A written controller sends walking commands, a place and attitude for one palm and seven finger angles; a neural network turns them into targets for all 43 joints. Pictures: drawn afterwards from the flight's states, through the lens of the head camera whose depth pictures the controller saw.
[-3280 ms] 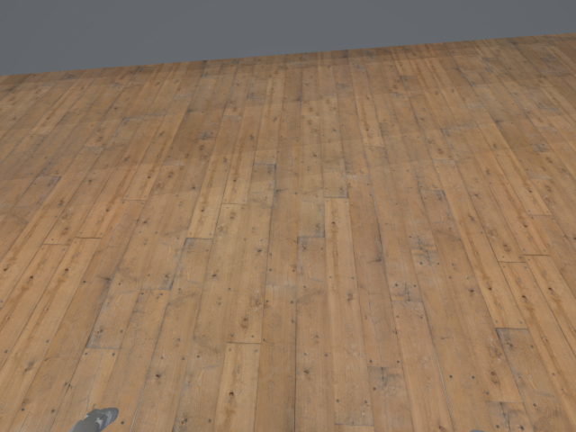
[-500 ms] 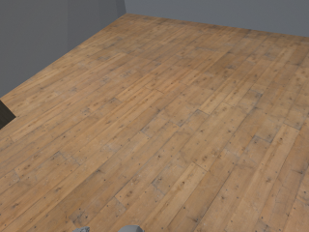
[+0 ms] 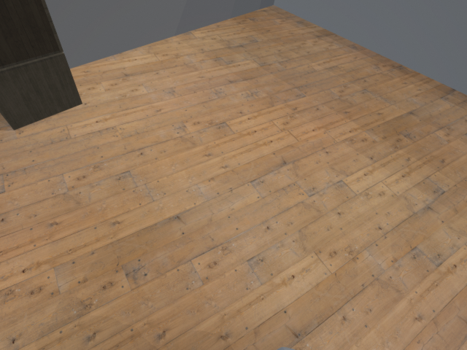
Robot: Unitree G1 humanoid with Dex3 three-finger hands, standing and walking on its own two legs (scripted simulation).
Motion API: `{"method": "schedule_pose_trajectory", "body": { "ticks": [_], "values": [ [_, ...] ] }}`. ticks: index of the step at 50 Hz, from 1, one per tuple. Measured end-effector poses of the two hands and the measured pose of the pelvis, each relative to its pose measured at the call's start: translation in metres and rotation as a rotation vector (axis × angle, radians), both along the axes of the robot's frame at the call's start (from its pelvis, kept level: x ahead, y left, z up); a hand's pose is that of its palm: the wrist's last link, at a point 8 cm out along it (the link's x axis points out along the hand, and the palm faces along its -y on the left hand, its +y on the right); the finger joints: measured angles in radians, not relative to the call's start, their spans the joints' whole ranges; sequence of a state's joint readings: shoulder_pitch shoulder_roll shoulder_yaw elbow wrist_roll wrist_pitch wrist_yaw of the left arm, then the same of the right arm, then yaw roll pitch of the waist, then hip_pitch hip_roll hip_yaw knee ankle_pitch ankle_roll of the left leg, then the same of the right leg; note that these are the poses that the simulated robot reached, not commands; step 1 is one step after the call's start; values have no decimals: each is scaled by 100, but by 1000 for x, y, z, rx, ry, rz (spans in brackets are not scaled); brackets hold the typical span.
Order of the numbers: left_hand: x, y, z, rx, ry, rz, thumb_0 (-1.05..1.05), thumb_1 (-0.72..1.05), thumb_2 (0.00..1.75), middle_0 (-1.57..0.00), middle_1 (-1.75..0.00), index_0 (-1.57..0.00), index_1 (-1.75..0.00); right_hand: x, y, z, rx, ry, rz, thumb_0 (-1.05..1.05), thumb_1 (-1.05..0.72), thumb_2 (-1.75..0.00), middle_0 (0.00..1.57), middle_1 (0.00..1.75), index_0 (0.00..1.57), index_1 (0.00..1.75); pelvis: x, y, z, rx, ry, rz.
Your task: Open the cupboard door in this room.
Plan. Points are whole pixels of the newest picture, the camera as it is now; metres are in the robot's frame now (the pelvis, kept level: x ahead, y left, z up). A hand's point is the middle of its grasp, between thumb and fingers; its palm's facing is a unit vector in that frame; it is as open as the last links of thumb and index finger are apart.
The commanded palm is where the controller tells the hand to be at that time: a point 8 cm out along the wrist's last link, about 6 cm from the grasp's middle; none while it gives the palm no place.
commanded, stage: turn or walk to find it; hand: left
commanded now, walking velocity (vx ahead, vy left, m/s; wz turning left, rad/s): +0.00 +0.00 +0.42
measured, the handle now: out of the picture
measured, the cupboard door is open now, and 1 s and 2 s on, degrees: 0 0 0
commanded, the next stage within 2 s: stand and wait in 0.64 s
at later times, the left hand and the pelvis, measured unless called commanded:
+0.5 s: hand out of the picture +0.05 +0.21 -0.15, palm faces +0.18 -0.95 -0.24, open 7.4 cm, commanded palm none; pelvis -0.04 +0.00 +0.01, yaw +11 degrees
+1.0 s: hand out of the picture -0.12 +0.14 -0.17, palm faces +0.40 -0.89 -0.21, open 7.4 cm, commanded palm none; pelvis -0.06 -0.03 +0.00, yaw +21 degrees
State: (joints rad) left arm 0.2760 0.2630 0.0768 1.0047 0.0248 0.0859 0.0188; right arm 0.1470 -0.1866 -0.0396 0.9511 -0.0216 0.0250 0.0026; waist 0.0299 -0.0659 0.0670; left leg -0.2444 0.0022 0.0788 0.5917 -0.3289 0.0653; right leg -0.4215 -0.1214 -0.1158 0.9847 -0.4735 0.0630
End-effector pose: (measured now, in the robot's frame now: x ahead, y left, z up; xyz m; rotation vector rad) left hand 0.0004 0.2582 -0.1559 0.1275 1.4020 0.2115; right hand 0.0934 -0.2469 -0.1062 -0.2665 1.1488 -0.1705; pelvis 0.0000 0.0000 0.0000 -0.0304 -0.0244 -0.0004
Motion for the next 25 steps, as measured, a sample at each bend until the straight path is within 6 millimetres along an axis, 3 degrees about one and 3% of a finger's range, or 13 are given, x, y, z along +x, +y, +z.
{"method": "schedule_pose_trajectory", "body": {
  "ticks": [6, 12, 18, 25],
  "values": [
    [9, 19, 15, 0, -81, 30, 0, 91, 90, -20, -30, -19, -30, -4, 26, 9, 9, 5, 33, 0, -91, -90, 20, 30, 21, 30, -6, 16, 12, -16, 4, 48],
    [20, 26, 23, 20, -147, 45, 0, 91, 90, -20, -30, -19, -30, -27, 34, 4, 27, 44, 28, 0, -90, -90, 20, 30, 21, 30, -14, 22, 14, -9, 3, 90],
    [27, 21, 31, 37, -193, 50, 0, 91, 90, -20, -30, -19, -30, -62, 28, -8, 42, 123, 17, 0, -90, -90, 20, 30, 21, 30, -23, 17, 12, 2, 10, 136],
    [28, -2, 42, 59, -238, 60, 0, 91, 90, -20, -30, -19, -30, -95, 4, -21, 59, 216, 26, 0, -91, -90, 20, 30, 21, 30, -36, -3, 10, 10, 26, 195]
  ]
}}
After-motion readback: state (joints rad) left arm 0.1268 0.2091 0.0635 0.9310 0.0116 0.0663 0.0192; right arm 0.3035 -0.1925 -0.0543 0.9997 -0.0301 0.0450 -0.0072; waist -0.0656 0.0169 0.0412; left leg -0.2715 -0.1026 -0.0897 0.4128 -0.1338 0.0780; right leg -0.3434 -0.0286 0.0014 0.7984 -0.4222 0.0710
